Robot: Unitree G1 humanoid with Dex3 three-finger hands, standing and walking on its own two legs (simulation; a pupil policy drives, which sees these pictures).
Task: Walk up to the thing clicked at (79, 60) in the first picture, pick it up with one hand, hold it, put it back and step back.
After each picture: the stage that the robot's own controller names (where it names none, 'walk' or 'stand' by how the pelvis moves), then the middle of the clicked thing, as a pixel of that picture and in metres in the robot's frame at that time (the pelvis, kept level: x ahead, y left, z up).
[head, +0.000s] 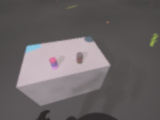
stand; (79, 58) +0.64 +0.13 -0.12
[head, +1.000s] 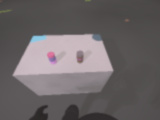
rise first; (80, 57) +0.59 +0.13 -0.09
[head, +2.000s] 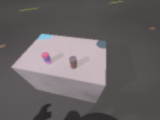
stand; (73, 62) +0.52 +0.18 -0.09
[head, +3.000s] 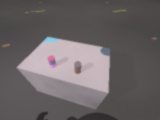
stand; (77, 67) +0.51 +0.14 -0.12
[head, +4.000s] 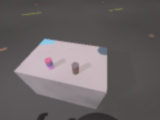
stand; (75, 68) +0.50 +0.16 -0.12
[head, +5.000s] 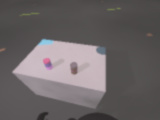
stand; (74, 68) +0.50 +0.17 -0.12
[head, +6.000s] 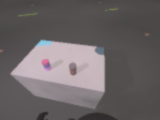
stand; (73, 69) +0.49 +0.18 -0.12
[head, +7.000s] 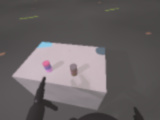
rise first; (73, 70) +0.48 +0.19 -0.12
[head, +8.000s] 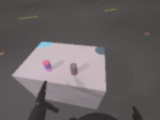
go down; (73, 69) +0.49 +0.19 -0.12
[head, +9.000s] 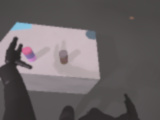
go down; (63, 57) +0.51 +0.18 -0.07
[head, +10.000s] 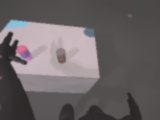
go down; (61, 56) +0.51 +0.19 -0.05
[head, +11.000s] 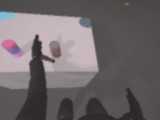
close in; (55, 49) +0.52 +0.20 -0.01
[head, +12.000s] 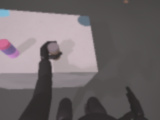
close; (54, 52) +0.49 +0.19 -0.01
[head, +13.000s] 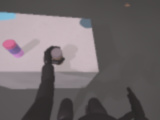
lift; (57, 57) +0.46 +0.18 -0.01
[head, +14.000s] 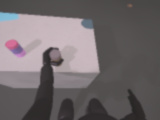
lift; (56, 58) +0.45 +0.19 -0.01
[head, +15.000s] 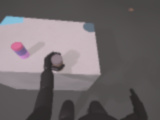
lift; (58, 63) +0.42 +0.19 -0.01
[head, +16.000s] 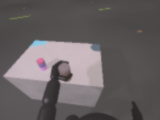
hold; (65, 72) +0.32 +0.17 +0.09
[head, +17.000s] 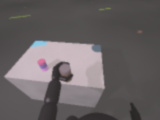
hold; (66, 73) +0.33 +0.17 +0.07
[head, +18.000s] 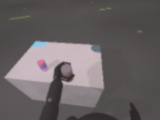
crouch; (67, 73) +0.33 +0.16 +0.07
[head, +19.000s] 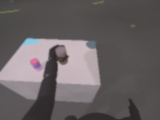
crouch; (62, 56) +0.44 +0.19 +0.10
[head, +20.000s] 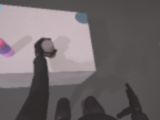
lower; (49, 49) +0.50 +0.21 -0.02
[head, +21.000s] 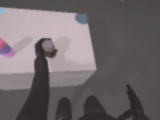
lower; (49, 49) +0.51 +0.20 +0.00
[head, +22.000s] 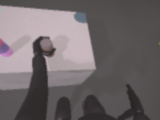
lower; (48, 48) +0.51 +0.21 +0.00
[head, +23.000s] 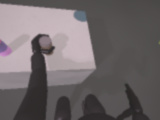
lower; (47, 46) +0.52 +0.21 +0.00
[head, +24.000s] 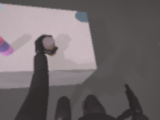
loosen; (50, 47) +0.52 +0.20 +0.00
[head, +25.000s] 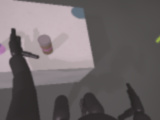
rise; (46, 45) +0.52 +0.20 +0.01
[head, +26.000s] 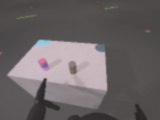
sink last; (72, 68) +0.48 +0.19 -0.07
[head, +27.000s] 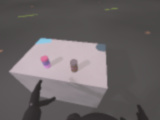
stand; (74, 66) +0.50 +0.18 -0.07
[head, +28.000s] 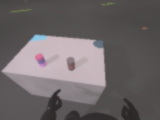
stand; (71, 64) +0.49 +0.19 -0.06
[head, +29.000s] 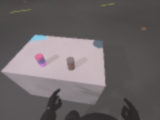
stand; (70, 63) +0.50 +0.19 -0.05
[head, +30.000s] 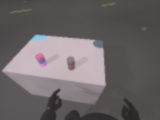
stand; (71, 63) +0.50 +0.19 -0.05
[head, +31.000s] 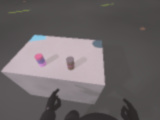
stand; (70, 63) +0.50 +0.19 -0.05
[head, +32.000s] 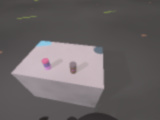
stand; (73, 67) +0.52 +0.18 -0.12
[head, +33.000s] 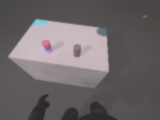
walk; (77, 51) +0.59 +0.13 -0.10
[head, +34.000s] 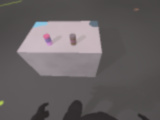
walk; (73, 39) +0.77 +0.24 -0.09
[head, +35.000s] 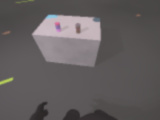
stand; (78, 28) +1.06 +0.23 -0.10
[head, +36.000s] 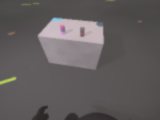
stand; (82, 32) +1.08 +0.18 -0.11
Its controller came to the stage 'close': yes
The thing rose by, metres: 0.21
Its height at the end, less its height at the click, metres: +0.00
